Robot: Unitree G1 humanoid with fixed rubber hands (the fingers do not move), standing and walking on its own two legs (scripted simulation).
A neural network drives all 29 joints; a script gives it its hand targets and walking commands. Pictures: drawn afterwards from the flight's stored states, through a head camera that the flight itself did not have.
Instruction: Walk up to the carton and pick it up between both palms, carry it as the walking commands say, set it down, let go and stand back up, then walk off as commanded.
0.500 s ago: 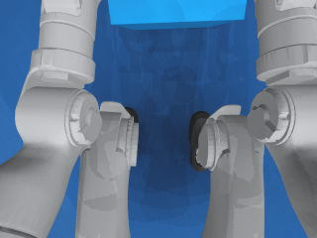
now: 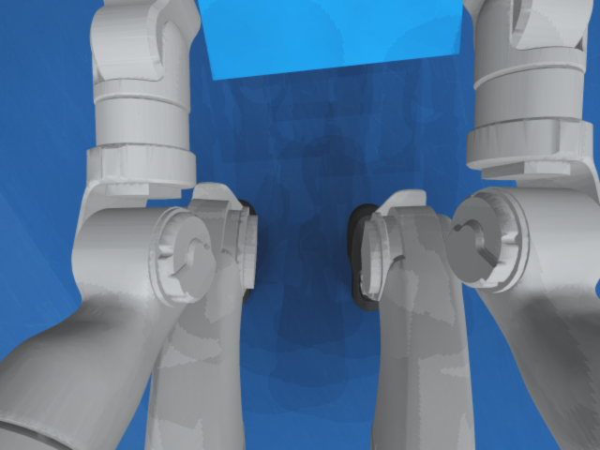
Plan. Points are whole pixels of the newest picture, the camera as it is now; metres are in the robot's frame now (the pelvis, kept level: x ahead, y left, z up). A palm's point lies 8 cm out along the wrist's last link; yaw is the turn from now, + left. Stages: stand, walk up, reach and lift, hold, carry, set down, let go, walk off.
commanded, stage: reach and lift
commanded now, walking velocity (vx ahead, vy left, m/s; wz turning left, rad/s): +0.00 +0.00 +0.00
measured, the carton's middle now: out of the picture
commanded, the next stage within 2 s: none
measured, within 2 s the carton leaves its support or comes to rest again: neither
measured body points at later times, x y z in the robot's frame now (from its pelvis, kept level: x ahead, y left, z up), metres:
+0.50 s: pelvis -0.02 +0.01 +0.05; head +0.34 +0.02 +0.30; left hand +0.55 +0.15 -0.07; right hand +0.57 -0.12 -0.06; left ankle +0.13 +0.13 -0.39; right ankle +0.12 -0.12 -0.39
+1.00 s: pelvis -0.03 +0.00 +0.09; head +0.31 +0.01 +0.37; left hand +0.52 +0.15 -0.01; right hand +0.54 -0.12 +0.01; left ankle +0.13 +0.13 -0.39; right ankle +0.12 -0.12 -0.39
